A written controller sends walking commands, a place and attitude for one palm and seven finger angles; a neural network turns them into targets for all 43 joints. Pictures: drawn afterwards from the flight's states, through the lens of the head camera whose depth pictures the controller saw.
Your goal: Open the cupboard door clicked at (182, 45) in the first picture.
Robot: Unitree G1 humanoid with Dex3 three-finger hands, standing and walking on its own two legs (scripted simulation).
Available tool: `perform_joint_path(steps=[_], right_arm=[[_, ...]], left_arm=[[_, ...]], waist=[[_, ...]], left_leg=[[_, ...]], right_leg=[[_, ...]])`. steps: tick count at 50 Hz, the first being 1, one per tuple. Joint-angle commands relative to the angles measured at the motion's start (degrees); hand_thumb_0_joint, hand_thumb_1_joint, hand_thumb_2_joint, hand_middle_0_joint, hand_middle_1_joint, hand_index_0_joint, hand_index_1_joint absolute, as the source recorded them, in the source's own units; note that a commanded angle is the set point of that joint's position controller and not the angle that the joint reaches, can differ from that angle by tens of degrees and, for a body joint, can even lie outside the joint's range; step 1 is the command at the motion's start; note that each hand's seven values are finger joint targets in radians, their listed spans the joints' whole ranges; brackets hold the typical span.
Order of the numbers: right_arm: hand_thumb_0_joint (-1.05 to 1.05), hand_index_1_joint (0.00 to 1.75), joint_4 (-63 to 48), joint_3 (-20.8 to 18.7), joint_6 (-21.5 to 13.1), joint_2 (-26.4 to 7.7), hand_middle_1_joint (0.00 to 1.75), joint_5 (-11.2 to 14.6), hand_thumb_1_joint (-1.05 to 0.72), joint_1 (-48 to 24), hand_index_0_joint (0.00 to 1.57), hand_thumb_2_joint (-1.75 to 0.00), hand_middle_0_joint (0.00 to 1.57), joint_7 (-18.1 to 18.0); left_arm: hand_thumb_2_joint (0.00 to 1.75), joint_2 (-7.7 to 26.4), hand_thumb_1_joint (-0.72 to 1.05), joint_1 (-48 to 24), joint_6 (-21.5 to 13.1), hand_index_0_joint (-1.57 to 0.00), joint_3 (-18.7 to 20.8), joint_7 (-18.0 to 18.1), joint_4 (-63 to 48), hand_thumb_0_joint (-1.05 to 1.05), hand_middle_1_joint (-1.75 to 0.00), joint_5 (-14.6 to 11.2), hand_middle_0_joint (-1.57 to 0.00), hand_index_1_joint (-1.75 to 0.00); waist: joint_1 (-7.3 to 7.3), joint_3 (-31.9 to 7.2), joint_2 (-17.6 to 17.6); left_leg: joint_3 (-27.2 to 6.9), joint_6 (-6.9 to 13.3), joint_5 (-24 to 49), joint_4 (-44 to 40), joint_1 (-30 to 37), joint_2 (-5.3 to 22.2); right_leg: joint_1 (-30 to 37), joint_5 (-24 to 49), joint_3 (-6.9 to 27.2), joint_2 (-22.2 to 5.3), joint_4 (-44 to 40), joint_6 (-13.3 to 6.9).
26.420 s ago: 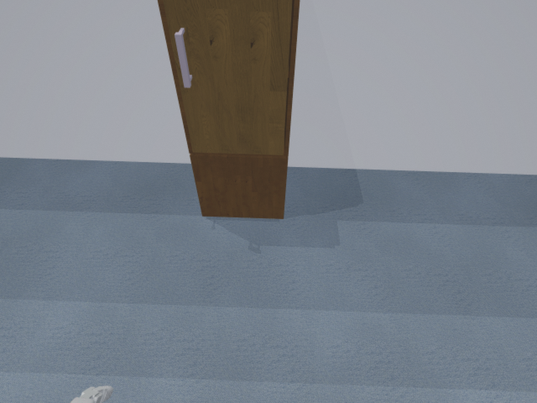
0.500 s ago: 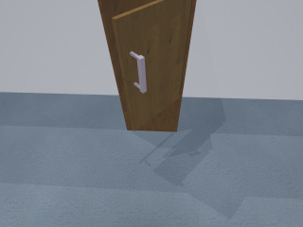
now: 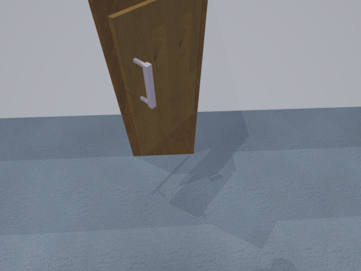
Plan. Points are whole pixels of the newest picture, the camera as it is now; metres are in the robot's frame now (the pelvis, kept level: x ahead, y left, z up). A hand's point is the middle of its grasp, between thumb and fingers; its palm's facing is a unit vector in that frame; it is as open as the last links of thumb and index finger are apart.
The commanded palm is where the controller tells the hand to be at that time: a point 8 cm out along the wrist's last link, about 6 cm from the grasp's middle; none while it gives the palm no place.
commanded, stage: walk to a spot facing it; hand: left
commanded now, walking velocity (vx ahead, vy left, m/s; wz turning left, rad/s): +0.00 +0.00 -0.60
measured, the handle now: (145, 84) +0.62 +0.15 +0.04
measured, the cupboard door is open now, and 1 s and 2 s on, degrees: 47 47 47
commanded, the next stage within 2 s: none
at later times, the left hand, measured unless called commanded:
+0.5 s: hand out of the picture +0.07 +0.18 -0.17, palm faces -0.23 -0.94 -0.24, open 7.3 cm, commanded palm none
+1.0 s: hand out of the picture +0.15 +0.12 -0.16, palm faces -0.54 -0.80 -0.29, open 7.3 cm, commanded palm none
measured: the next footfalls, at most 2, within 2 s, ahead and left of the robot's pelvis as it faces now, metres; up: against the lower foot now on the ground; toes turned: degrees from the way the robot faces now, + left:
left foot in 0.56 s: +0.06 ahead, +0.12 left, +0.00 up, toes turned -18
right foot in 0.84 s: -0.04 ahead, -0.15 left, +0.00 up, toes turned -31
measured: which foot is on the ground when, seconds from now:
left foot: down 0.00-0.20, up 0.22-0.54, down 0.56-0.84, up 0.86-1.00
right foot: down 0.00-0.54, up 0.56-0.82, down 0.84-1.00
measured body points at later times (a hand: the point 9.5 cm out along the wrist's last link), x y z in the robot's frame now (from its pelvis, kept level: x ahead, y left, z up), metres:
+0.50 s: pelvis -0.02 -0.01 +0.00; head +0.04 -0.02 +0.44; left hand +0.08 +0.23 -0.15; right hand +0.03 -0.29 -0.13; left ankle +0.00 +0.13 -0.71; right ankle -0.01 -0.13 -0.74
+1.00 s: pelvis -0.05 -0.02 -0.01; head +0.00 -0.06 +0.44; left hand +0.17 +0.16 -0.14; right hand -0.13 -0.29 -0.15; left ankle +0.02 +0.11 -0.67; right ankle -0.08 -0.13 -0.74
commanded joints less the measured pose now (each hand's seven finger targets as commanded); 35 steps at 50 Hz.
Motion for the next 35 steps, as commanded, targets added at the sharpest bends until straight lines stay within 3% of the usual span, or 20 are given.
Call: perform_joint_path(steps=[1, 2, 4, 8, 9, 10, 11, 12, 13, 15, 19, 23, 25, 26, 27, 28, 29, 30, 33, 35], right_arm=[[0.00, 0.30, -3.73, -3.15, -0.59, -11.63, 0.30, -0.75, -0.90, 4.62, 0.20, -0.90, 0.20, -1.32], [0.00, 0.30, -4.19, -3.29, -0.95, -11.72, 0.30, -0.87, -0.90, 4.31, 0.20, -0.90, 0.20, -1.40], [0.00, 0.30, -5.36, -3.07, -1.42, -10.65, 0.30, -0.90, -0.90, 3.28, 0.20, -0.90, 0.20, -1.60], [0.00, 0.30, -6.83, -3.68, -1.34, -11.15, 0.30, -1.14, -0.90, 0.18, 0.20, -0.90, 0.20, -1.35], [0.00, 0.30, -7.58, -3.85, -1.03, -10.78, 0.30, -0.51, -0.90, -1.03, 0.20, -0.90, 0.20, -1.20], [0.00, 0.30, -9.12, -3.70, -0.62, -7.10, 0.30, 0.35, -0.90, -0.63, 0.20, -0.90, 0.20, -0.96], [0.00, 0.30, -10.73, -3.26, -0.08, -5.54, 0.30, 0.59, -0.90, -2.77, 0.20, -0.90, 0.20, -0.54], [0.00, 0.30, -10.31, -3.24, 0.40, -6.06, 0.30, 0.75, -0.90, -1.68, 0.20, -0.90, 0.20, -0.33], [0.00, 0.30, -10.78, -3.19, 0.18, -4.69, 0.30, 0.77, -0.90, -2.10, 0.20, -0.90, 0.20, 0.54], [0.00, 0.30, -9.84, -3.46, 0.12, -5.83, 0.30, 0.37, -0.90, -1.97, 0.20, -0.90, 0.20, 0.02], [0.00, 0.30, -10.45, -2.71, -0.37, -2.95, 0.30, 0.94, -0.90, -2.77, 0.20, -0.90, 0.20, -0.15], [0.00, 0.30, -10.80, -2.78, -0.69, -3.30, 0.30, 1.30, -0.90, -1.02, 0.20, -0.90, 0.20, -0.52], [0.00, 0.30, -9.62, -3.07, -1.27, -4.51, 0.30, 1.40, -0.90, 3.33, 0.20, -0.90, 0.20, -1.03], [0.00, 0.30, -9.36, -3.52, -1.78, -7.83, 0.30, 1.03, -0.90, 4.97, 0.20, -0.90, 0.20, -1.51], [0.00, 0.30, -10.31, -4.66, -2.19, -13.77, 0.30, -0.14, -0.90, 4.38, 0.20, -0.90, 0.20, -1.66], [0.00, 0.30, -10.97, -4.70, -1.92, -15.24, 0.30, -0.62, -0.90, 4.45, 0.20, -0.90, 0.20, -1.99], [0.00, 0.30, -12.57, -4.02, -1.88, -13.69, 0.30, -0.77, -0.90, 1.47, 0.20, -0.90, 0.20, -2.03], [0.00, 0.30, -13.09, -3.84, -2.32, -12.12, 0.30, -1.34, -0.90, -0.46, 0.20, -0.90, 0.20, -1.60], [0.00, 0.30, -13.55, -3.34, -2.11, -10.10, 0.30, -1.48, -0.90, -2.14, 0.20, -0.90, 0.20, -1.51], [0.00, 0.30, -12.85, -3.70, -2.10, -10.97, 0.30, -1.45, -0.90, 0.86, 0.20, -0.90, 0.20, -1.46]], left_arm=[[0.90, 7.36, 0.90, -1.82, 0.08, -0.20, 2.68, -0.19, -7.33, 0.00, -0.30, 0.06, -0.20, -0.30], [0.90, 6.72, 0.90, -1.99, 0.52, -0.20, 2.88, -0.38, -8.26, 0.00, -0.30, 0.06, -0.20, -0.30], [0.90, 6.19, 0.90, -0.95, 1.06, -0.20, 3.52, -0.61, -9.14, 0.00, -0.30, 0.08, -0.20, -0.30], [0.90, 4.33, 0.90, 4.54, 0.16, -0.20, 3.56, -1.29, -8.85, 0.00, -0.30, 0.02, -0.20, -0.30], [0.90, 5.96, 0.90, 8.47, -0.22, -0.20, 4.20, -1.16, -7.99, 0.00, -0.30, 0.31, -0.20, -0.30], [0.90, 11.79, 0.90, 10.90, -1.02, -0.20, 5.43, -0.29, -7.61, 0.00, -0.30, 1.09, -0.20, -0.30], [0.90, 14.88, 0.90, 12.10, -1.08, -0.20, 5.88, 0.60, -7.46, 0.00, -0.30, 0.38, -0.20, -0.30], [0.90, 14.67, 0.90, 10.81, -1.04, -0.20, 5.84, 1.14, -7.86, 0.00, -0.30, 0.09, -0.20, -0.30], [0.90, 14.28, 0.90, 6.69, -0.72, -0.20, 5.69, 0.84, -9.82, 0.00, -0.30, 0.09, -0.20, -0.30], [0.90, 10.60, 0.90, 3.06, -1.12, -0.20, 5.31, 1.63, -11.06, 0.00, -0.30, 0.52, -0.20, -0.30], [0.90, 10.72, 0.90, 5.46, -1.38, -0.20, 5.28, 1.65, -10.79, 0.00, -0.30, 0.70, -0.20, -0.30], [0.90, 11.32, 0.90, 4.50, -0.68, -0.20, 5.49, 0.90, -11.02, 0.00, -0.30, 0.60, -0.20, -0.30], [0.90, 10.25, 0.90, 2.16, -0.36, -0.20, 5.23, 0.79, -11.63, 0.00, -0.30, 0.20, -0.20, -0.30], [0.90, 7.62, 0.90, 2.07, -0.12, -0.20, 4.60, 0.53, -12.60, 0.00, -0.30, -0.37, -0.20, -0.30], [0.90, 4.51, 0.90, 2.22, -0.03, -0.20, 3.81, -0.36, -14.14, 0.00, -0.30, -1.01, -0.20, -0.30], [0.90, 6.93, 0.90, -1.38, 0.08, -0.20, 4.12, -0.67, -15.02, 0.00, -0.30, -0.22, -0.20, -0.30], [0.90, 7.47, 0.90, -0.62, -0.16, -0.20, 4.40, -1.03, -15.71, 0.00, -0.30, -0.11, -0.20, -0.30], [0.90, 6.53, 0.90, 0.77, -0.03, -0.20, 4.72, -1.38, -14.76, 0.00, -0.30, 0.44, -0.20, -0.30], [0.90, 5.05, 0.90, 0.42, 0.44, -0.20, 4.23, -2.27, -14.61, 0.00, -0.30, 0.19, -0.20, -0.30], [0.90, 4.45, 0.90, -0.41, -0.02, -0.20, 3.59, -2.61, -15.06, 0.00, -0.30, 0.16, -0.20, -0.30]], waist=[[-1.30, -1.71, 8.96], [-1.07, -1.58, 11.73], [0.29, -2.25, 9.51], [2.87, -5.20, 7.49], [4.83, -5.29, 1.01], [5.17, -5.48, -17.44], [6.28, -3.95, -21.24], [4.75, -3.65, -16.40], [3.16, -0.71, -11.60], [0.85, -5.25, -11.94], [1.43, -9.19, -6.07], [0.65, -7.69, -10.07], [-1.87, -8.89, -8.93], [-2.71, -8.89, -0.40], [-2.47, -7.03, 17.63], [-3.40, -3.92, 14.48], [-0.98, -2.79, 6.52], [0.36, -3.34, 6.14], [1.22, -3.32, 12.95], [-0.37, -7.32, 14.41]], left_leg=[[-12.70, 7.05, 8.34, -9.72, 1.84, 15.55], [-14.59, 10.33, 13.68, -11.83, 1.49, 19.58], [-12.46, 12.07, 19.26, -9.95, 1.64, 20.98], [-2.93, 6.33, 23.40, 1.20, -0.38, 15.78], [-0.44, 3.37, 15.54, 8.86, -5.09, 12.40], [3.68, -0.88, -4.82, 22.78, -15.45, 3.19], [-1.87, -1.73, -22.06, 35.56, -21.43, -2.11], [-7.63, -1.06, -19.60, 41.42, -22.76, -0.11], [-7.40, -1.38, -16.36, 41.54, -22.92, 0.55], [-9.22, -1.72, -11.22, 41.19, -22.18, 1.07], [-7.23, -2.34, -11.03, 26.38, -16.01, -1.27], [-6.71, -1.63, -7.74, 13.84, -10.46, -3.52], [-6.74, -1.19, -0.14, 0.60, 0.73, -3.18], [-13.40, 0.64, -0.57, -6.61, 8.47, 3.58], [-30.12, 6.19, 0.28, -13.43, 10.49, 19.43], [-32.54, 11.29, 6.09, -13.61, 2.36, 25.56], [-29.09, 12.94, 9.29, -12.02, -2.65, 24.79], [-24.04, 12.28, 13.93, -10.70, -2.99, 20.83], [-9.75, 7.89, 26.87, -4.63, -1.36, 13.05], [-6.67, 6.61, 34.24, -0.92, 3.92, 12.11]], right_leg=[[-9.61, 0.24, 2.00, -2.41, 14.47, 0.83], [-12.29, -14.47, 0.25, -1.79, 24.75, 1.55], [-13.92, -18.07, 2.45, -4.10, 31.61, 1.76], [-1.93, -9.92, -2.54, -4.53, 13.92, 1.68], [3.70, 1.08, -1.13, -4.73, 4.51, 1.15], [8.53, 15.19, 18.62, -15.93, -6.95, -2.94], [6.71, 26.36, 30.99, -23.61, -9.73, -8.62], [5.56, 17.42, 28.73, -23.08, -9.57, -11.55], [-1.35, 2.28, 28.23, -21.21, -10.68, -12.01], [1.28, 8.58, 25.26, -16.87, -7.62, -9.80], [4.95, 21.51, 22.93, -14.60, -3.77, -9.66], [1.74, 17.63, 24.48, -12.28, -3.81, -7.79], [-4.54, 13.82, 22.94, -9.67, -0.91, -3.90], [-13.48, 3.61, 18.49, -4.78, 3.82, -0.82], [-23.68, -16.29, 7.96, 2.34, 17.33, 2.92], [-22.69, -22.77, 4.35, -0.06, 29.88, 4.46], [-20.24, -19.95, 4.69, -2.64, 34.77, 5.05], [-19.78, -18.08, 2.60, -1.96, 38.14, 5.13], [-17.50, -15.47, -0.94, -3.11, 32.95, 5.66], [-14.00, -14.60, -4.61, -2.19, 24.24, 5.25]])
